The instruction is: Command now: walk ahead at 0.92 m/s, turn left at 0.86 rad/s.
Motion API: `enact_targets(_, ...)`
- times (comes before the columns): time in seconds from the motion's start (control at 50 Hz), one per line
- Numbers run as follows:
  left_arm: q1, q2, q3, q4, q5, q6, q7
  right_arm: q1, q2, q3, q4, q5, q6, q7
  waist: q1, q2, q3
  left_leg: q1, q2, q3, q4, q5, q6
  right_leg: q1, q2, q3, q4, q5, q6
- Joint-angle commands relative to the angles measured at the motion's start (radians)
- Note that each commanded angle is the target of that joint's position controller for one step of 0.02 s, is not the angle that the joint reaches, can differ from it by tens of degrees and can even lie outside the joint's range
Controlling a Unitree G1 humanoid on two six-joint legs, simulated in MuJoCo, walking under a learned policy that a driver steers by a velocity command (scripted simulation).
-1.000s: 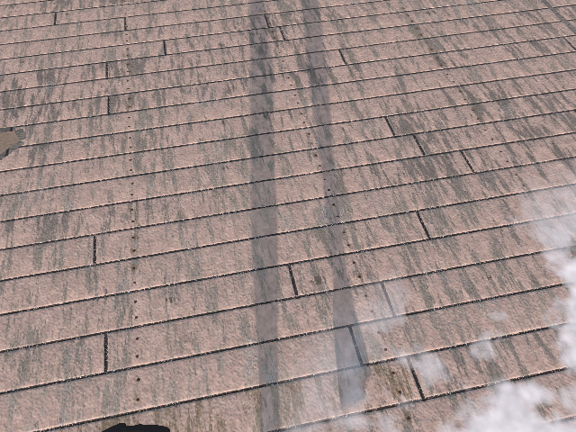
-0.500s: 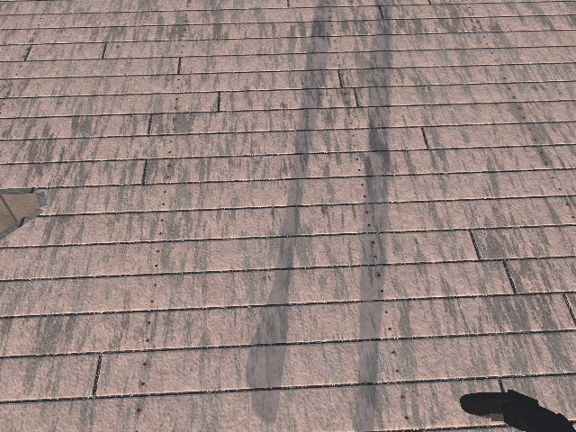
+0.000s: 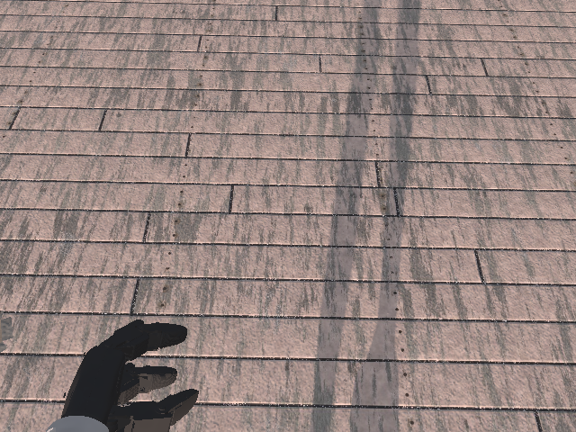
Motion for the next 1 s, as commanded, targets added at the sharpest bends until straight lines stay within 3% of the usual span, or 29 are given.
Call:
enact_targets(0.02, 0.21, 0.188, 0.07, -0.007, -0.002, -0.018, 0.033, -0.07, -0.24, -0.053, -0.073, -0.004, -0.006, -0.012, 0.199, 0.053, -0.115, -0.201, 0.14, -0.097, 0.326, 0.976, 0.02, 0.51, 0.095, -0.055, -0.054, -0.088, -0.031)
enact_targets(0.04, 0.384, 0.228, 0.086, 0.027, 0.012, -0.029, 0.052, -0.113, -0.229, -0.053, -0.09, 0.003, -0.01, -0.01, 0.287, 0.056, -0.196, -0.33, 0.089, -0.088, 0.569, 0.865, -0.009, 0.732, 0.01, 0.001, -0.043, -0.073, -0.048)
enact_targets(0.06, 0.57, 0.301, 0.105, 0.047, 0.044, -0.033, 0.07, -0.109, -0.078, -0.017, -0.133, 0.01, -0.013, -0.019, 0.314, -0.088, -0.355, -0.502, 0.029, 0.006, 0.911, 0.247, -0.017, 0.982, -0.283, 0.219, 0.023, 0.039, -0.072)
enact_targets(0.08, 0.52, 0.369, 0.127, 0.041, 0.047, -0.021, 0.052, 0.029, -0.049, -0.002, -0.19, 0.063, 0.0, -0.037, 0.217, -0.387, -0.557, -0.741, -0.049, 0.118, 1.212, -0.232, -0.055, 1.161, -0.547, 0.679, -0.039, 0.223, -0.226)
enact_targets(0.1, 0.457, 0.252, 0.117, 0.015, 0.026, -0.009, 0.043, -0.04, -0.144, -0.015, -0.158, 0.017, 0.025, -0.053, 0.22, -0.186, -0.478, -0.812, 0.063, 0.128, 1.237, -0.129, -0.046, 1.052, -0.466, 0.599, -0.038, 0.237, -0.218)
enact_targets(0.12, 0.404, 0.136, 0.083, 0.018, 0.017, -0.01, 0.039, -0.158, -0.149, -0.021, -0.168, -0.003, 0.037, -0.047, 0.234, -0.099, -0.31, -0.839, 0.092, 0.153, 1.172, -0.057, -0.06, 0.915, -0.388, 0.373, -0.037, 0.363, -0.186)
enact_targets(0.14, 0.34, 0.12, 0.087, 0.009, -0.029, -0.016, 0.043, -0.174, -0.11, -0.013, -0.207, 0.042, 0.048, -0.043, 0.222, -0.18, -0.214, -0.879, 0.152, 0.122, 1.211, -0.073, -0.11, 0.857, -0.316, 0.239, -0.073, 0.443, -0.185)
enact_targets(0.16, 0.31, 0.102, 0.086, 0.035, -0.042, -0.017, 0.047, -0.278, -0.141, -0.026, -0.229, 0.037, 0.061, -0.041, 0.223, -0.103, -0.133, -0.874, 0.176, 0.155, 1.15, -0.035, -0.103, 0.754, -0.228, 0.139, -0.127, 0.406, -0.136)
enact_targets(0.18, 0.278, 0.12, 0.091, 0.043, -0.028, -0.024, 0.052, -0.208, -0.105, -0.024, -0.257, 0.048, 0.072, -0.03, 0.15, -0.187, -0.12, -0.844, 0.209, 0.141, 1.131, -0.017, -0.116, 0.69, -0.266, 0.107, -0.139, 0.414, -0.174)
enact_targets(0.22, 0.186, 0.091, 0.095, 0.047, -0.046, -0.023, 0.05, -0.242, -0.061, -0.009, -0.289, 0.049, 0.095, -0.018, 0.125, -0.143, -0.021, -0.806, 0.241, 0.17, 0.934, -0.021, -0.134, 0.518, -0.251, -0.005, -0.216, 0.347, -0.172)
enact_targets(0.24, 0.145, 0.12, 0.107, 0.046, -0.046, -0.017, 0.055, -0.285, -0.042, -0.001, -0.316, 0.044, 0.097, -0.012, 0.116, -0.104, 0.001, -0.781, 0.241, 0.196, 0.834, 0.019, -0.142, 0.455, -0.248, -0.045, -0.246, 0.331, -0.175)
enact_targets(0.3, 0.125, 0.203, 0.135, 0.052, -0.06, -0.012, 0.066, -0.28, -0.048, 0.006, -0.316, 0.013, 0.09, 0.025, 0.118, -0.083, -0.069, -0.557, 0.193, 0.256, 0.527, 0.342, -0.117, 0.403, -0.192, -0.185, -0.22, 0.347, -0.148)
enact_targets(0.34, 0.176, 0.23, 0.139, 0.08, -0.089, -0.012, 0.057, -0.307, -0.065, 0.003, -0.328, 0.006, 0.086, 0.04, 0.123, -0.059, -0.084, -0.487, 0.146, 0.263, 0.446, 0.356, -0.083, 0.437, -0.199, -0.178, -0.178, 0.366, -0.153)
enact_targets(0.38, 0.19, 0.258, 0.142, 0.096, -0.105, -0.012, 0.048, -0.316, -0.105, -0.011, -0.337, -0.008, 0.073, 0.041, 0.096, -0.042, -0.093, -0.408, 0.103, 0.26, 0.339, 0.376, -0.034, 0.472, -0.2, -0.172, -0.098, 0.415, -0.143)
enact_targets(0.42, 0.244, 0.221, 0.119, 0.132, -0.084, -0.012, 0.038, -0.236, -0.17, -0.034, -0.302, -0.03, 0.057, 0.014, 0.036, 0.029, -0.147, -0.167, 0.095, 0.256, 0.225, 0.654, 0.02, 0.416, -0.122, -0.198, 0.128, 0.313, -0.084)
enact_targets(0.44, 0.3, 0.149, 0.086, 0.123, -0.035, -0.01, 0.027, -0.208, -0.257, -0.038, -0.314, -0.065, 0.052, -0.013, 0.049, 0.249, -0.255, 0.063, 0.384, 0.011, 0.31, 1.368, 0.134, 0.234, -0.013, -0.198, 0.494, -0.387, -0.016)
enact_targets(0.46, 0.454, 0.12, 0.064, 0.157, -0.065, 0.006, 0.014, -0.26, -0.186, 0.001, -0.351, -0.086, 0.046, -0.015, 0.11, 0.293, -0.526, 0.195, 0.629, -0.252, 0.308, 1.435, 0.317, 0.154, 0.046, 0.04, 0.704, -0.816, 0.017)
enact_targets(0.48, 0.392, 0.247, 0.1, 0.168, -0.089, 0.029, 0.011, -0.281, -0.169, -0.001, -0.358, -0.051, 0.053, -0.004, 0.075, 0.132, -0.486, 0.08, 0.547, -0.154, 0.273, 1.229, 0.27, 0.154, 0.012, 0.091, 0.74, -0.799, 0.026)
enact_targets(0.52, 0.296, 0.23, 0.109, 0.142, -0.087, 0.062, 0.029, -0.367, -0.181, -0.004, -0.329, -0.013, 0.059, -0.002, 0.115, 0.04, -0.263, -0.093, 0.466, -0.034, 0.193, 0.847, 0.177, 0.031, -0.03, 0.036, 0.688, -0.711, 0.042)
enact_targets(0.56, 0.359, 0.222, 0.12, 0.162, -0.077, 0.108, 0.051, -0.445, -0.175, -0.007, -0.327, -0.028, 0.069, -0.018, 0.176, 0.088, -0.169, -0.333, 0.429, 0.062, 0.089, 0.61, 0.149, 0.128, -0.034, -0.013, 0.709, -0.59, 0.077)
enact_targets(0.6, 0.407, 0.187, 0.126, 0.161, -0.067, 0.132, 0.067, -0.501, -0.146, -0.003, -0.329, -0.046, 0.068, -0.036, 0.208, 0.109, -0.155, -0.422, 0.423, 0.141, 0.027, 0.477, 0.15, 0.163, -0.034, -0.036, 0.722, -0.528, 0.097)
enact_targets(0.7, 0.312, 0.124, 0.118, 0.092, -0.053, 0.142, 0.061, -0.517, -0.127, -0.014, -0.297, -0.038, 0.073, -0.079, 0.185, 0.103, -0.155, -0.381, 0.441, 0.265, 0.014, 0.353, 0.121, 0.165, -0.07, -0.063, 0.502, -0.407, 0.073)
enact_targets(0.82, 0.346, 0.149, 0.139, 0.062, -0.05, 0.154, 0.017, -0.524, -0.157, -0.037, -0.255, 0.007, 0.09, -0.068, 0.218, 0.129, -0.156, -0.32, 0.484, 0.347, 0.11, 0.315, 0.042, 0.322, -0.026, -0.154, 0.186, -0.362, -0.024)
enact_targets(0.86, 0.432, 0.192, 0.165, 0.09, -0.035, 0.156, 0.027, -0.472, -0.106, -0.033, -0.216, 0.028, 0.102, -0.057, 0.238, -0.013, -0.09, -0.431, 0.379, 0.434, 0.348, 0.121, -0.076, 0.435, 0.002, -0.076, -0.047, -0.197, -0.109)
enact_targets(0.88, 0.45, 0.333, 0.197, 0.065, -0.028, 0.146, 0.046, -0.453, -0.074, -0.029, -0.237, -0.008, 0.11, -0.053, 0.196, -0.345, -0.012, -0.732, 0.233, 0.5, 0.7, -0.229, -0.186, 0.52, -0.242, 0.325, -0.147, 0.19, -0.225)
enact_targets(0.9, 0.431, 0.367, 0.193, 0.031, 0.004, 0.113, 0.036, -0.584, -0.079, -0.027, -0.301, -0.031, 0.104, -0.061, 0.222, -0.32, -0.047, -0.881, 0.11, 0.271, 0.899, -0.303, -0.2, 0.483, -0.299, 0.541, -0.208, 0.15, -0.365)
enact_targets(0.92, 0.4, 0.349, 0.193, 0.025, 0.007, 0.084, 0.024, -0.614, -0.103, -0.035, -0.305, -0.018, 0.102, -0.065, 0.218, -0.202, -0.064, -0.922, 0.113, 0.191, 0.955, -0.227, -0.173, 0.5, -0.274, 0.484, -0.237, 0.013, -0.343)
enact_targets(0.96, 0.302, 0.288, 0.181, 0.002, -0.044, 0.073, 0.039, -0.575, -0.129, -0.048, -0.27, -0.018, 0.094, -0.082, 0.16, -0.108, -0.066, -0.924, 0.143, 0.141, 0.922, -0.04, -0.148, 0.508, -0.197, 0.374, -0.213, -0.06, -0.235)
enact_targets(1.0, 0.267, 0.233, 0.162, -0.024, -0.057, 0.087, 0.059, -0.547, -0.13, -0.052, -0.259, -0.026, 0.088, -0.082, 0.139, -0.121, -0.113, -0.856, 0.124, 0.134, 0.909, 0.047, -0.156, 0.483, -0.153, 0.321, -0.184, -0.001, -0.205)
